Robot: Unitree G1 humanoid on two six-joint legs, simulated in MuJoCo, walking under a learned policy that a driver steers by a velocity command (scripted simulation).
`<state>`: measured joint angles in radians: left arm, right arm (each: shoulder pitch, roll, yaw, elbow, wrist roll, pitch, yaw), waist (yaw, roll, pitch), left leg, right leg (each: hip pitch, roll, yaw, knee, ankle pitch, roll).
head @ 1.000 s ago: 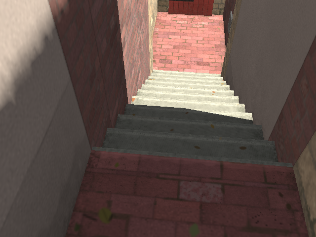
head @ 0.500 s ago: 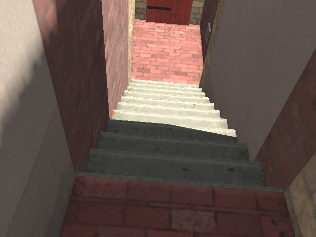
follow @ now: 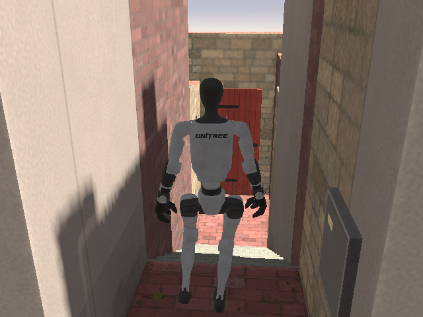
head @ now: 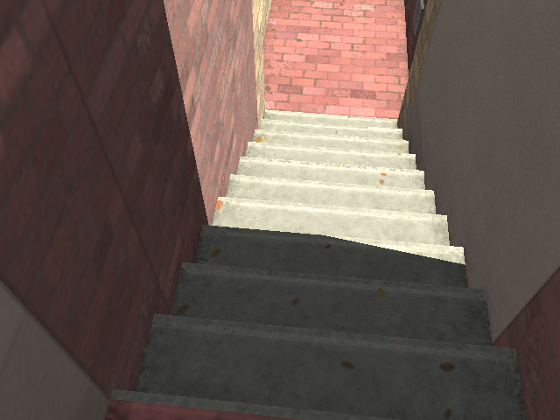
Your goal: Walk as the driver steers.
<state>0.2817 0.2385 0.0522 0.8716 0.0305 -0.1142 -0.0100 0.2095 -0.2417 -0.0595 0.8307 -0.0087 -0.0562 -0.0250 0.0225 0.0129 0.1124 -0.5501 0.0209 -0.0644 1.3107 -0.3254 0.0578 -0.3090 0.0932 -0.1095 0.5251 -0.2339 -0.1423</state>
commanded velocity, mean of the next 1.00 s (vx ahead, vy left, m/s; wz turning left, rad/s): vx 0.66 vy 0.00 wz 0.03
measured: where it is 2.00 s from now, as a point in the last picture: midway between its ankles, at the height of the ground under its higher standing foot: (349, 232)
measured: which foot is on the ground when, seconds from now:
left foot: up 0.00-0.22, down 0.24-0.90, up 0.92-1.00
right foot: down 0.00-0.26, up 0.28-0.88, down 0.90-1.00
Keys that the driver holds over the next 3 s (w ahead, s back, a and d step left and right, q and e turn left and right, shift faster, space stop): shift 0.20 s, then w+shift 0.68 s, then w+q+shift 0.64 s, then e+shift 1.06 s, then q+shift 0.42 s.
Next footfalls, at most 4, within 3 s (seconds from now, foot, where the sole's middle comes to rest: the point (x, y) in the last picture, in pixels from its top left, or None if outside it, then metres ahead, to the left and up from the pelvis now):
0.24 left None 0.30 0.03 -0.77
0.90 right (435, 390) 0.53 -0.36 -0.93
1.38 left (362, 310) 0.82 -0.21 -1.09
1.72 right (381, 245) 1.17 -0.32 -1.26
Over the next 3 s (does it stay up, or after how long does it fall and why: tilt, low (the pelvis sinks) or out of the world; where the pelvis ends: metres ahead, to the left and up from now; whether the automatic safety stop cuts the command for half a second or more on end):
stays up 1.42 -0.24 -0.82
